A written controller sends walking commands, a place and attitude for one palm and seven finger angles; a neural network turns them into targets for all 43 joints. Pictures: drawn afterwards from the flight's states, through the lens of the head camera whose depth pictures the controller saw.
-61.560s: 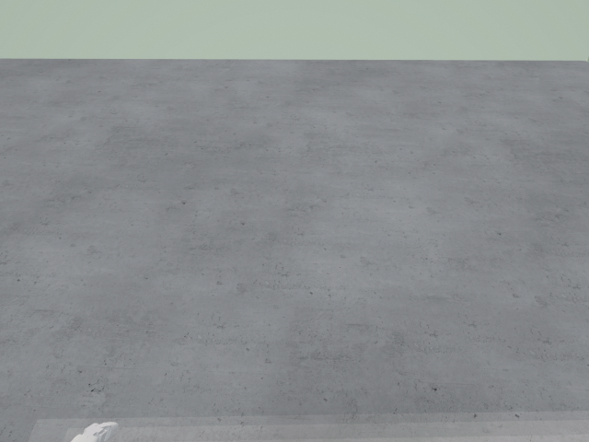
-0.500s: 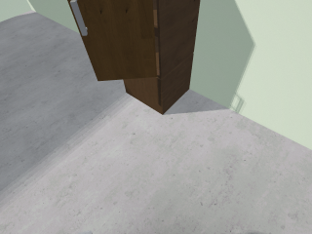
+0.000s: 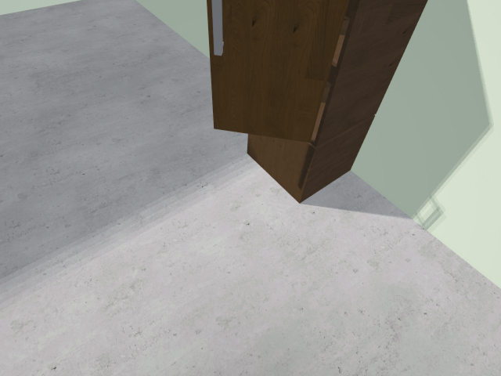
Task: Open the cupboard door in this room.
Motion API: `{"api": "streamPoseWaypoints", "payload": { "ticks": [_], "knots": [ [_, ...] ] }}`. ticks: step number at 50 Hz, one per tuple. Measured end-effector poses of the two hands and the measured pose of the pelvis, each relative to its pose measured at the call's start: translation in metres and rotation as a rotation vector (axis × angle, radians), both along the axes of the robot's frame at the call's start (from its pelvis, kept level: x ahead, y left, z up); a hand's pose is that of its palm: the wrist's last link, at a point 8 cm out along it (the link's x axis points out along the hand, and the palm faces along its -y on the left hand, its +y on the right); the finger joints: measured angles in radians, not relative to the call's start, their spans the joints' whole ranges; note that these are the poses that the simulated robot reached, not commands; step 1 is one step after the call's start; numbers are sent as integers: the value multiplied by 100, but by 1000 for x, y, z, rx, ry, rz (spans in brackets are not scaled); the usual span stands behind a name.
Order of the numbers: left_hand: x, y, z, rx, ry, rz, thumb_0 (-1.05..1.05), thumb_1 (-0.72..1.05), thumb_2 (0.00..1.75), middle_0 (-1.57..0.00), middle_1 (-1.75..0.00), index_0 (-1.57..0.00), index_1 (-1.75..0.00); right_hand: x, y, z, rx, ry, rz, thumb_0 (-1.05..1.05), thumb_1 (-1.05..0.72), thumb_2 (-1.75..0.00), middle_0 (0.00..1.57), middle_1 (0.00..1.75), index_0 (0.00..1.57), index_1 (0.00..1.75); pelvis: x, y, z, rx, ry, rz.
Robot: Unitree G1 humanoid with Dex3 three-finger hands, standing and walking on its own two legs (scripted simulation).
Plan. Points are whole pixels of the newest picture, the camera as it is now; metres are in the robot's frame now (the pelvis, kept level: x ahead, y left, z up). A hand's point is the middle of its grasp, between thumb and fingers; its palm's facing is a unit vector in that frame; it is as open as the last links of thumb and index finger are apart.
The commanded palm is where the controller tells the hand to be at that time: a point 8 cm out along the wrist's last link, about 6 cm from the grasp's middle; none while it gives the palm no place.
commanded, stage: take the last steps up to it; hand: left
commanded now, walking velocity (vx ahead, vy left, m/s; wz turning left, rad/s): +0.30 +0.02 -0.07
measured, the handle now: (219, 24) +0.99 +0.21 +0.08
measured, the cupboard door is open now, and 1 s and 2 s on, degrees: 43 43 43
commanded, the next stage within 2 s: come to a stop and stand still in 0.86 s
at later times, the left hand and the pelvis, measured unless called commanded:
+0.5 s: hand (189, 287) +0.29 +0.15 -0.15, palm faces -0.03 -0.97 -0.22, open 7.3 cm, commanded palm none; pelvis +0.17 -0.02 +0.00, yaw -2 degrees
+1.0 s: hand (175, 266) +0.34 +0.20 -0.17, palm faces +0.03 -0.99 -0.14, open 7.4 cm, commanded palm none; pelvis +0.35 +0.04 +0.01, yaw -3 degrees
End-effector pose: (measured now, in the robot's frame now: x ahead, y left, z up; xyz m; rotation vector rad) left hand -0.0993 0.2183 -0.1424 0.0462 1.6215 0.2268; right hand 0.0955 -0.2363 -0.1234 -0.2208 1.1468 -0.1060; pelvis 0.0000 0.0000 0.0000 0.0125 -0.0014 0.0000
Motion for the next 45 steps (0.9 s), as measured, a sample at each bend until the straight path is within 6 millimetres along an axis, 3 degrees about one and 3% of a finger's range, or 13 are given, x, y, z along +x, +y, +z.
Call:
{"api": "streamPoseWaypoints", "payload": {
  "ticks": [4, 12, 18, 22, 26, 35, 41, 43, 45],
  "knots": [
    [51, 17, 4, 2, -56, -38, 1, 91, 90, -20, -30, -20, -30, -5, 19, 4, 9, 21, -51, 0, -92, -90, 20, 30, 20, 30, 20, 11, 9, 0, -1, -14],
    [208, 29, 18, 38, -324, -133, 1, 93, 90, -20, -30, -20, -30, -48, 23, 0, 24, 225, -146, -1, -94, -90, 20, 30, 20, 30, 69, 15, 16, 11, 0, -29],
    [322, 15, 26, 62, -446, -237, 1, 93, 90, -20, -30, -20, -30, -72, 28, -13, 85, 400, -226, 0, -92, -90, 20, 30, 20, 30, 116, 1, 8, 22, 0, -47],
    [377, -4, 21, 77, -525, -267, 1, 92, 90, -20, -30, -20, -30, -63, 22, -25, 121, 491, -252, 0, -91, -90, 20, 30, 20, 30, 151, -16, -6, 13, -4, -42],
    [383, -18, 23, 63, -494, -231, 0, 91, 90, -20, -30, -20, -30, -10, 7, -21, 109, 449, -241, 1, -91, -90, 20, 30, 20, 30, 178, -22, 3, 0, -12, -35],
    [361, -3, 19, 50, -300, -125, -1, 96, 90, -20, -30, -20, -30, 169, -10, -3, 45, 178, -134, 1, -93, -90, 20, 30, 20, 30, 246, -15, 17, -17, 8, -14],
    [350, 8, -5, -17, -141, -53, 0, 93, 90, -20, -30, -20, -30, 279, 4, 2, -12, 40, -50, 1, -93, -90, 20, 30, 20, 30, 302, 12, 3, -32, -7, -15],
    [355, 14, -13, -35, -96, -53, 0, 92, 90, -20, -30, -20, -30, 304, 12, 1, -29, -7, -42, 1, -93, -90, 20, 30, 20, 30, 316, 21, -3, -26, -14, -25],
    [370, 20, -14, -39, -83, -69, 0, 92, 90, -20, -30, -20, -30, 317, 21, 3, -31, -27, -50, 0, -92, -90, 20, 30, 20, 30, 328, 27, -2, -19, -17, -40]
  ]
}}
